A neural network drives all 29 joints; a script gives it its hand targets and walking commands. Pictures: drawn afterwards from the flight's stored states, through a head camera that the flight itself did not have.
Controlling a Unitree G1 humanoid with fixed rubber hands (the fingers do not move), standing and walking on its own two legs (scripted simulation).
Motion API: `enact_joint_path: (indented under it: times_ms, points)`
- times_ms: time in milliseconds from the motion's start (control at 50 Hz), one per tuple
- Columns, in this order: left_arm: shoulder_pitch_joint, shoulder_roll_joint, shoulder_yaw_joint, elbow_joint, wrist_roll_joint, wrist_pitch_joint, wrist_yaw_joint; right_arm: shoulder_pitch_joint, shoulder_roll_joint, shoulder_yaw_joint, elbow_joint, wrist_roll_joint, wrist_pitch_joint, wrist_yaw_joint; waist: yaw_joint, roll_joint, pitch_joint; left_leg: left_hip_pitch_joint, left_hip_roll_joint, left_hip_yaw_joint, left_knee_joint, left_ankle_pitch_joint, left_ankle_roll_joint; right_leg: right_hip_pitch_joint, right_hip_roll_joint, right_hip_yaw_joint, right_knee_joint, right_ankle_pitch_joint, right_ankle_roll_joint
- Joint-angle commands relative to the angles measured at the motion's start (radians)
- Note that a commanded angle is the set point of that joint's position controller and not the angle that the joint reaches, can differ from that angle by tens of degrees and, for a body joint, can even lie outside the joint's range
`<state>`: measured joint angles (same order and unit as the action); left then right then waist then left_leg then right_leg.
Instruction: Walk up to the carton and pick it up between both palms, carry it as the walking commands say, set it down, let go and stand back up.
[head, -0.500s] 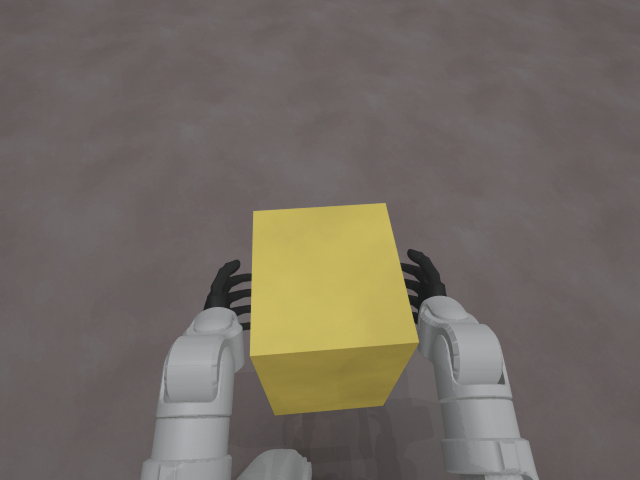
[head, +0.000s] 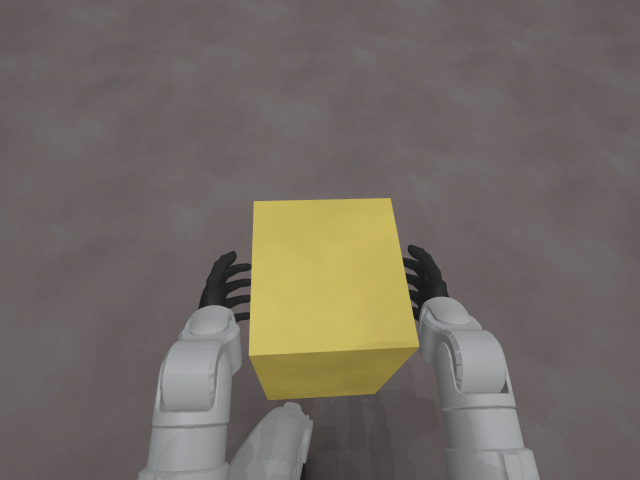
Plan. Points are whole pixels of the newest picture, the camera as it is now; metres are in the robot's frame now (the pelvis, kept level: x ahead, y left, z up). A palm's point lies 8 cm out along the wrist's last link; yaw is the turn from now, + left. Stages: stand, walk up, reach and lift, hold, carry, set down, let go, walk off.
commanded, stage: carry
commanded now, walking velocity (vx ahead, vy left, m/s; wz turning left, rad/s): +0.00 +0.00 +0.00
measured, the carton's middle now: (322, 310) +0.32 +0.05 -0.04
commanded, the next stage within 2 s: none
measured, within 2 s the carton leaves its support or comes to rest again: neither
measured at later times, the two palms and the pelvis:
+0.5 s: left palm (318, 11) +0.98 +0.14 +0.02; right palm (434, 12) +1.02 -0.11 +0.04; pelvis +0.71 -0.01 +0.01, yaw -1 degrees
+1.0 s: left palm out of the picture +1.70 +0.08 +0.03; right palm out of the picture +1.73 -0.17 +0.05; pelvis +1.42 -0.06 +0.03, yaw -1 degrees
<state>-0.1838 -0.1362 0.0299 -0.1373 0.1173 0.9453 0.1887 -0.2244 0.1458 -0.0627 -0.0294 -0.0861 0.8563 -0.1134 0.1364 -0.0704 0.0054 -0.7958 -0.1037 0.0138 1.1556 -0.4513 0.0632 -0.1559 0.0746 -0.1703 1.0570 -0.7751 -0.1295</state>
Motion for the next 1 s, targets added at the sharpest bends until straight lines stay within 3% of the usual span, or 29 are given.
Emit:
enact_joint_path:
  times_ms: [0,20,40,80,100,160,220,240,260,280,340,360,440,460,500,520,540,560,600,640,700,740,760,780,800,820,860,900,980]
  points:
    - [-0.664,-0.854,-0.67,-0.238,-0.415,-0.168,-0.281,-0.364,0.808,0.411,-0.167,0.116,-0.143,0.146,-0.222,0.375,-0.753,1.414,0.43,-0.512,-0.358,2.249,0.421,-0.604,0.136,0.185,0.735,0.106,0.232]
    - [-0.683,-0.917,-0.789,-0.376,-0.511,-0.132,-0.299,-0.378,0.846,0.522,-0.355,0.193,-0.111,0.129,-0.226,0.443,-0.766,1.486,0.436,-0.648,-0.41,2.246,0.46,-0.708,0.13,0.234,0.872,0.096,0.18]
    - [-0.593,-0.915,-0.719,-0.215,-0.455,-0.144,-0.31,-0.37,0.82,0.491,-0.254,0.136,-0.113,0.121,-0.233,0.312,-0.627,1.435,0.367,-0.581,-0.432,2.014,0.325,-0.823,0.101,0.215,0.861,0.09,0.134]
    - [-0.468,-0.862,-0.579,-0.077,-0.378,-0.158,-0.292,-0.423,0.778,0.49,-0.254,0.155,-0.124,0.112,-0.25,0.207,-0.497,1.612,0.337,-0.555,-0.344,1.874,0.229,-1.259,0.067,0.174,0.997,-0.086,0.083]
    - [-0.43,-0.905,-0.731,-0.352,-0.492,-0.119,-0.285,-0.46,0.844,0.717,-0.597,0.332,-0.083,0.109,-0.249,0.159,-0.462,1.595,0.319,-0.541,-0.327,1.819,0.2,-1.344,0.046,0.169,1.005,-0.17,0.066]
    - [-0.33,-0.83,-0.551,-0.093,-0.299,-0.154,-0.258,-0.391,0.781,0.599,-0.331,0.241,-0.081,0.139,-0.212,0.125,-0.519,1.438,0.16,-0.272,-0.367,1.812,0.029,-1.202,0.05,-0.019,0.547,-0.124,0.026]
    - [-0.335,-0.778,-0.495,-0.041,-0.185,-0.207,-0.226,-0.507,0.797,0.658,-0.345,0.296,-0.104,0.171,-0.078,-0.03,-0.61,0.585,0.005,0.045,-0.049,1.748,-0.195,0.099,0.161,-0.218,-0.477,0.82,0.044]
    - [-0.284,-0.763,-0.453,0.025,-0.111,-0.232,-0.23,-0.489,0.81,0.65,-0.224,0.282,-0.127,0.194,0.029,-0.099,-0.636,0.142,-0.042,-0.015,0.56,0.907,-0.186,0.55,-0.026,0.083,-0.584,1.366,-0.115]
    - [-0.332,-0.739,-0.374,0.206,-0.039,-0.264,-0.243,-0.493,0.795,0.578,-0.06,0.199,-0.166,0.217,-0.046,-0.19,-0.718,-0.045,-0.125,-0.063,0.825,-0.277,-0.196,0.805,-0.405,0.681,-0.305,2.313,-0.281]
    - [-0.191,-0.835,-0.416,0.14,-0.047,-0.288,-0.233,-0.413,0.901,0.613,-0.07,0.254,-0.179,0.24,-0.032,-0.195,-0.77,-0.071,-0.111,-0.127,0.879,-0.23,-0.148,0.806,-0.439,0.785,-0.34,2.337,-0.353]
    - [-0.447,-0.897,-0.576,-0.136,-0.179,-0.261,-0.213,-0.657,0.877,0.704,-0.311,0.411,-0.145,0.26,-0.048,0.105,-0.36,-0.39,-0.071,-0.145,0.843,-0.397,-0.054,0.538,-0.351,0.83,-0.417,1.761,-0.309]
    - [-0.452,-0.837,-0.531,-0.018,-0.141,-0.262,-0.22,-0.543,0.847,0.594,-0.088,0.316,-0.159,0.262,-0.035,0.117,-0.287,-0.554,-0.062,-0.145,0.862,-0.505,-0.031,0.585,-0.325,0.829,-0.373,1.816,-0.278]
    - [-0.535,-0.803,-0.653,-0.313,-0.304,-0.276,-0.238,-0.367,0.834,0.561,-0.199,0.262,-0.19,0.205,-0.08,0.162,-0.373,-0.339,0.006,0.028,0.133,-0.357,0.02,0.468,-0.177,0.459,-0.355,1.88,-0.06]
    - [-0.603,-0.789,-0.63,-0.255,-0.29,-0.28,-0.256,-0.307,0.821,0.515,-0.076,0.183,-0.193,0.192,-0.117,0.167,-0.43,0.023,-0.043,0.169,-0.218,-0.053,0.001,0.29,-0.061,0.256,-0.307,1.944,0.02]
    - [-0.648,-0.79,-0.635,-0.16,-0.315,-0.277,-0.292,-0.389,0.802,0.489,-0.085,0.108,-0.213,0.174,-0.153,-0.025,-0.541,0.708,-0.109,0.325,-0.594,0.767,-0.006,-0.033,-0.036,0.183,-0.078,1.837,0.06]
    - [-0.693,-0.736,-0.59,-0.147,-0.313,-0.289,-0.291,-0.342,0.759,0.422,-0.033,0.079,-0.237,0.171,-0.243,0.173,-0.653,1.176,0.193,-0.148,-0.531,1.49,0.27,-0.404,0.062,0.169,0.519,0.983,0.186]
    - [-0.617,-0.864,-0.687,-0.139,-0.375,-0.264,-0.316,-0.29,0.797,0.466,-0.101,0.085,-0.225,0.148,-0.245,0.454,-0.756,1.552,0.467,-0.558,-0.349,2.488,0.519,-0.761,0.191,0.185,0.961,-0.003,0.269]
    - [-0.58,-0.859,-0.68,-0.099,-0.366,-0.264,-0.33,-0.257,0.788,0.494,-0.123,0.063,-0.225,0.14,-0.232,0.43,-0.793,1.527,0.438,-0.68,-0.411,2.221,0.496,-0.772,0.148,0.28,0.987,0.047,0.201]
    - [-0.549,-0.898,-0.692,-0.053,-0.382,-0.275,-0.335,-0.355,0.828,0.557,-0.132,0.104,-0.212,0.139,-0.234,0.112,-0.508,1.508,0.313,-0.595,-0.417,1.846,0.293,-1.134,0.094,0.185,0.967,-0.061,0.121]
    - [-0.413,-0.887,-0.61,0.01,-0.311,-0.297,-0.337,-0.343,0.884,0.634,-0.174,0.148,-0.224,0.148,-0.237,0.096,-0.493,1.561,0.3,-0.57,-0.335,1.751,0.251,-1.363,0.043,0.2,0.971,-0.249,0.068]
    - [-0.442,-0.897,-0.599,-0.131,-0.282,-0.341,-0.302,-0.511,0.893,0.771,-0.387,0.273,-0.25,0.171,-0.21,0.061,-0.521,1.338,0.147,-0.272,-0.362,1.726,0.075,-1.11,0.033,0.005,0.373,-0.128,0.022]
    - [-0.505,-0.84,-0.578,-0.118,-0.233,-0.325,-0.283,-0.626,0.892,0.804,-0.389,0.315,-0.217,0.192,-0.115,-0.039,-0.62,0.672,0.045,-0.026,-0.214,1.517,-0.081,-0.065,0.083,-0.095,-0.388,0.728,0.032]
    - [-0.533,-0.844,-0.552,-0.1,-0.196,-0.323,-0.272,-0.623,0.912,0.779,-0.302,0.313,-0.209,0.203,-0.049,0.035,-0.665,0.41,0.038,-0.024,0.072,1.214,-0.085,0.321,0.026,-0.002,-0.559,1.185,-0.006]
    - [-0.444,-0.837,-0.516,-0.024,-0.158,-0.322,-0.27,-0.561,0.936,0.757,-0.214,0.307,-0.203,0.226,-0.031,-0.113,-0.679,0.093,-0.062,0.007,0.476,0.197,-0.138,0.633,-0.195,0.36,-0.486,1.779,-0.164]
    - [-0.348,-0.862,-0.527,0.041,-0.128,-0.318,-0.269,-0.511,0.957,0.761,-0.198,0.305,-0.2,0.238,-0.069,-0.197,-0.842,0.095,-0.089,-0.073,0.664,-0.204,-0.14,0.816,-0.456,0.702,-0.336,2.561,-0.263]
    - [-0.293,-0.858,-0.502,-0.015,-0.129,-0.319,-0.251,-0.557,0.945,0.781,-0.276,0.365,-0.209,0.256,-0.036,-0.283,-0.84,-0.018,-0.085,-0.101,0.752,-0.166,-0.122,0.841,-0.472,0.76,-0.342,2.399,-0.315]
    - [-0.393,-0.815,-0.464,0.088,-0.087,-0.302,-0.233,-0.592,0.907,0.698,-0.092,0.355,-0.196,0.278,-0.025,-0.01,-0.455,-0.329,-0.077,-0.103,0.788,-0.348,-0.067,0.656,-0.381,0.818,-0.394,2.006,-0.325]
    - [-0.431,-0.797,-0.501,0.065,-0.107,-0.295,-0.236,-0.52,0.876,0.639,-0.029,0.309,-0.202,0.275,-0.024,0.103,-0.286,-0.597,-0.077,-0.129,0.813,-0.5,-0.018,0.636,-0.309,0.838,-0.354,1.968,-0.248]
    - [-0.588,-0.835,-0.666,-0.245,-0.27,-0.325,-0.274,-0.278,0.884,0.562,-0.045,0.199,-0.227,0.224,-0.06,0.13,-0.429,-0.383,-0.021,0.065,0.168,-0.372,0.012,0.564,-0.174,0.428,-0.355,1.93,-0.053]
